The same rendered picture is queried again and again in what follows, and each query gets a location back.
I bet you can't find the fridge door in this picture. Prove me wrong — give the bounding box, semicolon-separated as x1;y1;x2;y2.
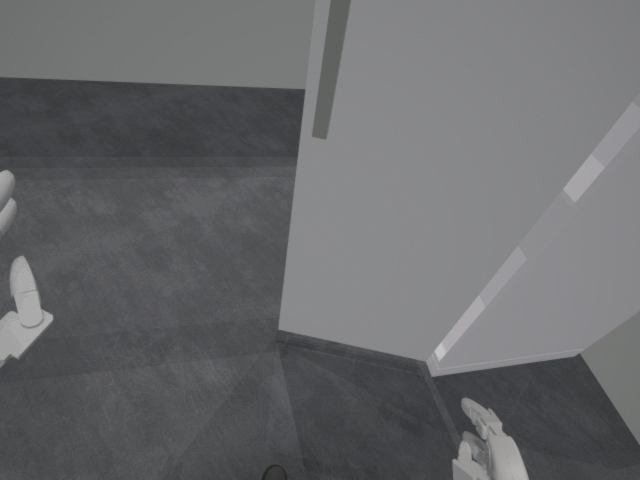
278;0;640;362

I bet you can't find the handle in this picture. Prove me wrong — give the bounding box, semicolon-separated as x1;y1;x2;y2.
312;0;351;140

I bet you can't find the robot left hand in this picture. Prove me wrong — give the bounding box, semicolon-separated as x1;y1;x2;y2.
0;170;53;368

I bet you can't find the robot right hand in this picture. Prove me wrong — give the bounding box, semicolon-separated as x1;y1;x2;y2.
452;398;529;480

